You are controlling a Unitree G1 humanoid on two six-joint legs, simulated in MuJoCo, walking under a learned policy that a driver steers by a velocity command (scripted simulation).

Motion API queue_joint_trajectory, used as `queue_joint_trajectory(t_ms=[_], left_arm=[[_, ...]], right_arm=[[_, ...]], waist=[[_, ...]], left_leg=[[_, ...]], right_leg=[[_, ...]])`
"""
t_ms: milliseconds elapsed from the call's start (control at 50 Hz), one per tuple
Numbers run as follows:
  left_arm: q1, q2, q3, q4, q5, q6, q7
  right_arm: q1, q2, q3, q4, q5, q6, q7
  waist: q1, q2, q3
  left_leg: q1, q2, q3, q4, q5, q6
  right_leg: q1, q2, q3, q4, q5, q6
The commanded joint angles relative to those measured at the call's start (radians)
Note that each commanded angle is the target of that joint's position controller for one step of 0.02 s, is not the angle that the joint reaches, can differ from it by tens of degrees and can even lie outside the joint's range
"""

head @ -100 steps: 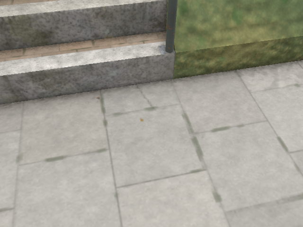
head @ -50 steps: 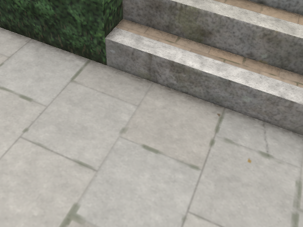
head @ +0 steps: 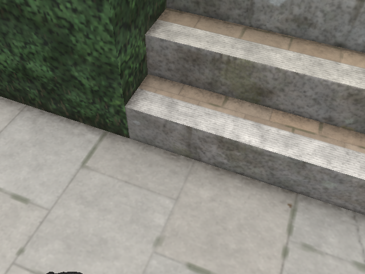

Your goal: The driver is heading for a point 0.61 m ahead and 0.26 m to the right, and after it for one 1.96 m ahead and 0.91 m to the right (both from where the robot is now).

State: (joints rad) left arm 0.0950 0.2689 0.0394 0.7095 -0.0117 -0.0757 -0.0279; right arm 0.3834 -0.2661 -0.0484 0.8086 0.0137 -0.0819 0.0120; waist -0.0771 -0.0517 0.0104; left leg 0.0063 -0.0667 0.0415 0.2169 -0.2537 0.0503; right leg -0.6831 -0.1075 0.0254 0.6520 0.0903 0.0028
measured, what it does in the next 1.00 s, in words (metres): walks ahead, turning right: right foot, then left foot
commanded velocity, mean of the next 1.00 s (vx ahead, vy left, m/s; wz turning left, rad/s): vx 0.45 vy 0.00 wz -0.45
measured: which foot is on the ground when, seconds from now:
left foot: down 0.00-0.16, up 0.18-0.60, down 0.62-1.00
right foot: up 0.00-0.12, down 0.14-0.64, up 0.66-1.00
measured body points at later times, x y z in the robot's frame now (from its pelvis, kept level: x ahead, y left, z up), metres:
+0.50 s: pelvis +0.29 -0.06 +0.00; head +0.32 -0.07 +0.45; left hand +0.35 +0.22 -0.11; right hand +0.43 -0.33 -0.10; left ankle +0.46 +0.08 -0.69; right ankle +0.23 -0.13 -0.74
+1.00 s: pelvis +0.53 -0.08 +0.00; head +0.58 -0.09 +0.45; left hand +0.81 +0.05 -0.11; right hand +0.41 -0.33 -0.13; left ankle +0.51 +0.04 -0.74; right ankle +0.59 -0.22 -0.71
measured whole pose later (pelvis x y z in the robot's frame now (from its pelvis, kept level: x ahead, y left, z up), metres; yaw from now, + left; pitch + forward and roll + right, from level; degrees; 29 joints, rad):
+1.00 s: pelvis +0.53 -0.08 +0.00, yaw -29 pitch +1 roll +1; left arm 0.08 0.28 0.04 0.75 0.04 -0.01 -0.07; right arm 0.34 -0.26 -0.04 0.84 -0.01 -0.08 -0.01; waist -0.05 -0.04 0.08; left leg -0.06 0.02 0.22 0.34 -0.29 0.02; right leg -0.55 0.00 -0.04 0.66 -0.12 -0.03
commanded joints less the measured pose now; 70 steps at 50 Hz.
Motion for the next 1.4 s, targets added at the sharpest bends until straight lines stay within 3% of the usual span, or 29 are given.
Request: queue_joint_trajectory(t_ms=[20,100,140,160,180,220,240,300,320,440,500,600,620,640,660,700,740,840,920,1020,1060,1080,1100,1120,1180,1280,1320,1340,1400], left_arm=[[-0.139,0.063,0.01,-0.111,-0.007,-0.023,-0.02],[-0.052,0.108,0.027,-0.107,-0.005,-0.021,-0.031],[0.233,0.194,0.07,-0.038,-0.005,-0.013,-0.016],[0.33,0.312,0.097,-0.034,0.011,-0.011,-0.012],[0.357,0.251,0.082,-0.023,-0.005,-0.01,-0.015],[0.245,0.179,0.058,-0.047,0.002,-0.005,-0.006],[0.194,0.162,0.052,-0.056,0.005,-0.003,-0.005],[0.139,0.138,0.045,-0.077,0.012,-0.003,0.002],[0.214,0.166,0.054,-0.014,0.032,0.002,0.001],[0.284,0.168,0.065,0.019,0.015,0.013,-0.003],[0.304,0.187,0.076,0.02,0.034,0.013,0.004],[0.253,0.208,0.087,0.024,0.038,0.01,0.019],[0.259,0.173,0.076,0.031,0.032,0.004,0.013],[0.264,0.108,0.058,0.016,0.013,-0.005,0.01],[0.338,0.069,0.047,-0.019,-0.002,-0.003,0.013],[0.286,0.147,0.058,0.044,0.038,0.028,0.012],[0.224,0.121,0.052,0.048,0.054,0.043,-0.006],[0.152,0.075,0.037,0.032,0.06,0.067,-0.025],[0.038,0.035,0.007,-0.005,0.055,0.055,-0.042],[0.061,0.085,0.014,0.0,0.06,0.051,-0.04],[0.192,0.118,0.03,0.038,0.08,0.033,-0.027],[0.242,0.198,0.05,0.039,0.086,0.021,-0.012],[0.224,0.322,0.081,0.017,0.057,0.037,0.004],[0.274,0.261,0.081,0.032,-0.003,0.051,0.008],[0.06,0.142,0.048,-0.011,0.007,0.087,0.031],[0.091,0.157,0.048,0.025,0.027,0.078,0.035],[0.089,0.152,0.045,0.036,0.033,0.08,0.037],[-0.032,0.168,0.051,-0.033,0.008,0.066,0.057],[-0.038,0.163,0.044,-0.02,0.017,0.066,0.074]], right_arm=[[0.023,-0.181,-0.045,-0.028,0.009,0.001,-0.01],[-0.01,-0.211,-0.057,-0.017,0.002,0.02,-0.021],[-0.015,-0.179,-0.041,-0.035,-0.018,0.03,-0.034],[0.102,-0.081,-0.006,-0.078,-0.031,0.01,-0.026],[0.077,-0.085,0.0,-0.063,-0.027,-0.02,-0.015],[-0.102,-0.162,-0.013,-0.116,0.019,-0.055,0.002],[-0.139,-0.154,-0.013,-0.124,0.0,-0.058,-0.002],[-0.112,-0.135,-0.018,-0.127,-0.028,-0.037,-0.009],[-0.066,-0.079,0.008,-0.103,-0.106,0.014,0.006],[-0.278,-0.089,0.017,-0.167,-0.065,0.047,0.017],[-0.372,-0.099,0.017,-0.191,-0.055,0.03,0.019],[-0.251,-0.142,0.001,-0.171,-0.041,-0.004,-0.005],[-0.142,-0.173,-0.011,-0.138,-0.052,-0.019,-0.02],[0.019,-0.247,-0.029,-0.133,-0.087,-0.021,-0.037],[0.015,-0.338,-0.054,-0.125,-0.09,-0.002,-0.038],[-0.075,-0.169,-0.023,-0.134,-0.063,0.009,-0.026],[-0.093,-0.112,-0.008,-0.111,-0.055,-0.001,-0.028],[-0.07,-0.122,-0.015,-0.067,-0.037,-0.032,-0.02],[-0.102,-0.114,-0.015,-0.044,-0.027,-0.021,-0.023],[-0.095,-0.164,-0.034,-0.017,-0.01,0.006,-0.038],[-0.103,-0.167,-0.034,-0.015,-0.004,0.029,-0.044],[-0.055,-0.142,-0.024,-0.031,-0.021,0.033,-0.041],[0.03,-0.063,-0.002,-0.07,-0.021,0.052,-0.039],[0.02,-0.109,-0.011,-0.025,-0.057,0.081,-0.041],[-0.101,-0.123,-0.011,-0.038,-0.052,0.09,-0.053],[-0.094,-0.086,-0.005,-0.019,-0.044,0.119,-0.053],[-0.121,-0.082,-0.006,-0.019,-0.042,0.127,-0.055],[-0.203,-0.099,-0.017,-0.055,-0.009,0.107,-0.085],[-0.232,-0.092,-0.014,-0.054,-0.017,0.089,-0.102]], waist=[[-0.004,0.099,0.084],[0.061,0.139,0.004],[0.189,0.093,-0.194],[0.15,-0.14,-0.344],[0.166,-0.192,-0.424],[0.164,-0.034,-0.182],[0.129,0.041,-0.102],[0.06,0.002,-0.064],[0.038,0.04,-0.056],[0.107,-0.036,0.015],[0.148,-0.019,0.015],[0.07,-0.033,-0.017],[0.025,0.027,-0.08],[-0.042,0.158,-0.208],[0.011,0.404,-0.224],[0.044,0.143,-0.065],[0.053,0.146,-0.015],[0.085,0.174,-0.029],[0.075,0.204,-0.005],[0.088,0.194,-0.065],[0.152,0.107,-0.143],[0.163,-0.037,-0.195],[0.086,-0.219,-0.259],[0.122,-0.004,-0.313],[0.07,-0.02,-0.076],[0.066,-0.018,-0.129],[0.077,-0.049,-0.119],[0.079,-0.044,-0.149],[0.094,-0.087,-0.106]], left_leg=[[-0.01,0.306,-0.136,-0.046,0.247,0.151],[0.098,0.319,-0.079,0.112,0.618,0.103],[-0.065,0.238,0.02,0.517,0.707,0.038],[-0.495,0.094,0.037,0.929,0.275,-0.041],[-0.689,0.003,-0.114,1.095,-0.288,-0.055],[-0.79,0.112,-0.145,1.111,-0.16,-0.024],[-0.757,0.147,-0.13,1.025,-0.1,-0.024],[-0.622,0.178,-0.125,0.892,-0.026,-0.054],[-0.54,0.161,-0.068,0.866,-0.024,-0.066],[-0.585,0.151,-0.056,0.558,0.201,-0.104],[-0.571,0.125,-0.065,0.437,0.221,-0.106],[-0.293,0.084,-0.066,0.259,0.091,-0.065],[-0.118,0.107,-0.088,0.205,0.061,-0.04],[0.084,0.334,-0.308,0.154,-0.126,0.011],[0.215,0.504,-0.718,0.008,-0.236,0.098],[0.035,0.45,-0.582,0.003,-0.286,0.085],[-0.045,0.373,-0.339,-0.008,0.032,0.062],[-0.045,0.338,-0.047,0.076,0.827,0.072],[-0.126,0.271,0.114,0.056,0.798,0.057],[-0.037,0.307,0.123,0.237,0.883,0.044],[-0.083,0.261,0.153,0.534,0.748,0.013],[-0.288,0.202,0.159,0.767,0.305,-0.033],[-0.561,0.011,0.12,1.046,-0.418,-0.079],[-0.508,0.088,-0.064,1.071,-0.385,-0.079],[-0.535,0.126,-0.084,0.921,-0.197,-0.091],[-0.436,0.078,-0.063,0.806,-0.148,-0.092],[-0.424,0.075,-0.063,0.74,-0.142,-0.088],[-0.439,0.088,-0.121,0.7,-0.13,-0.118],[-0.389,0.08,-0.114,0.572,-0.123,-0.138]], right_leg=[[-0.011,0.021,-0.007,-0.085,-0.016,-0.023],[0.142,0.087,-0.064,-0.122,-0.169,-0.093],[0.589,0.092,-0.024,-0.114,-0.13,-0.159],[1.007,-0.161,0.464,-0.139,-0.266,-0.332],[1.112,-0.242,0.801,-0.334,-0.389,-0.391],[0.877,-0.177,0.549,-0.361,-0.373,-0.303],[0.727,-0.138,0.451,-0.379,-0.27,-0.286],[0.533,-0.074,0.347,-0.447,-0.099,-0.29],[0.45,-0.045,0.26,-0.43,0.041,-0.262],[0.445,0.011,0.244,-0.46,-0.149,-0.227],[0.518,-0.014,0.3,-0.415,-0.154,-0.226],[0.501,-0.017,0.374,-0.253,-0.085,-0.159],[0.455,0.058,0.324,-0.094,-0.046,-0.131],[0.348,0.144,0.21,0.194,-0.19,-0.089],[0.052,0.28,0.083,0.374,-0.637,-0.062],[0.025,0.138,0.099,0.469,-0.519,-0.071],[0.063,0.086,0.072,0.427,-0.444,-0.051],[0.063,0.099,0.005,0.386,-0.362,-0.016],[0.189,0.108,-0.074,0.088,-0.195,-0.017],[0.316,0.142,-0.102,-0.078,-0.236,-0.08],[0.485,0.178,-0.092,-0.212,-0.148,-0.129],[0.682,0.0,0.113,-0.209,0.237,-0.168],[0.831,-0.28,0.491,-0.187,0.792,-0.361],[0.8,-0.248,0.41,-0.169,0.819,-0.37],[0.532,-0.09,0.309,-0.315,0.208,-0.277],[0.475,-0.048,0.26,-0.318,0.192,-0.219],[0.457,-0.04,0.277,-0.344,0.031,-0.205],[0.455,-0.054,0.338,-0.37,-0.191,-0.211],[0.41,-0.04,0.369,-0.41,-0.46,-0.202]])
Velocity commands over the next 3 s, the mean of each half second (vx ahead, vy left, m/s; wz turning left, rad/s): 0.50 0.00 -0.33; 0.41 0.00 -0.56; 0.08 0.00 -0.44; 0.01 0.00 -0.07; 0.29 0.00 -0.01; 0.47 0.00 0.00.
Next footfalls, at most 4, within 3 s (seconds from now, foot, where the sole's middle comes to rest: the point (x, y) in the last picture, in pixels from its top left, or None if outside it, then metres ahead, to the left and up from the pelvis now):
0.14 right None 0.27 -0.13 -0.78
0.62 left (167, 258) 0.55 0.03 -0.78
1.08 right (234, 232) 0.63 -0.24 -0.78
1.54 left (177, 216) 0.71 -0.02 -0.78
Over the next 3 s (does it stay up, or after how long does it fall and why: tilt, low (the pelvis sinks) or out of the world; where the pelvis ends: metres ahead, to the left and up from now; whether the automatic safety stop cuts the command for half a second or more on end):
stays up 0.68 -0.12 0.01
